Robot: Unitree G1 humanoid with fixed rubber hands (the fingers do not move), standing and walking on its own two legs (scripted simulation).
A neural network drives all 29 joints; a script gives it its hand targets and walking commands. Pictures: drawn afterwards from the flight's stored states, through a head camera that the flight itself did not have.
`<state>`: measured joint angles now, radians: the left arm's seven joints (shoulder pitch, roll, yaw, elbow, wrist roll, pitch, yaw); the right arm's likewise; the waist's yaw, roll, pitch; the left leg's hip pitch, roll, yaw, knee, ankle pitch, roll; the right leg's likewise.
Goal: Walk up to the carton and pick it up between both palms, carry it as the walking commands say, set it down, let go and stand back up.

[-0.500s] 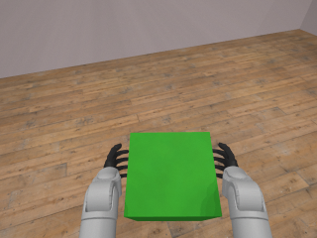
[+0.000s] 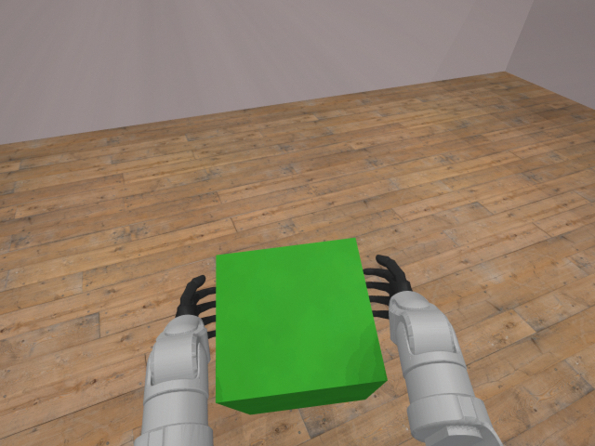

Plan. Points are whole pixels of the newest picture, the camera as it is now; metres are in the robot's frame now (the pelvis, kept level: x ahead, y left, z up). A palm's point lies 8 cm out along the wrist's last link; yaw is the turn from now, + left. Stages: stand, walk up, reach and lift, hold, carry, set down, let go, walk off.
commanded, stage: set down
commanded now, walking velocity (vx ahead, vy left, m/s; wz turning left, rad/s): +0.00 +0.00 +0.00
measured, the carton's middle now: (298, 334) +0.32 +0.06 -0.06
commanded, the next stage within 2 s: none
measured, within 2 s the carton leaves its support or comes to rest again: neither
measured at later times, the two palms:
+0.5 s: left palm (215, 335) +0.29 +0.19 -0.04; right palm (397, 315) +0.36 -0.09 -0.03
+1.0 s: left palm (219, 343) +0.33 +0.21 -0.13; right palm (376, 337) +0.38 -0.08 -0.13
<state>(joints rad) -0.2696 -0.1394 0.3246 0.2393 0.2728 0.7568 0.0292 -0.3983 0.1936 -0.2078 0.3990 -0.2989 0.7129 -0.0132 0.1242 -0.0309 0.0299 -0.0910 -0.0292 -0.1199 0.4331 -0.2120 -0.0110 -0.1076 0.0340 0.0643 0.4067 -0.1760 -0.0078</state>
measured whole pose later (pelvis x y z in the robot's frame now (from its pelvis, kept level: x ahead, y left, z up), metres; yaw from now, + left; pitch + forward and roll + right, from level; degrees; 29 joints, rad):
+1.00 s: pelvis -0.01 +0.01 -0.07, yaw +0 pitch +32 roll +0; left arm -0.49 -0.19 0.49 0.48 0.26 0.21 0.02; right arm -0.59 0.20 -0.44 0.60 -0.33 0.17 -0.06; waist 0.08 -0.03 -0.19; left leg -1.13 -0.08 -0.10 0.88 -0.30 -0.01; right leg -1.14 0.07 0.12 0.85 -0.26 0.03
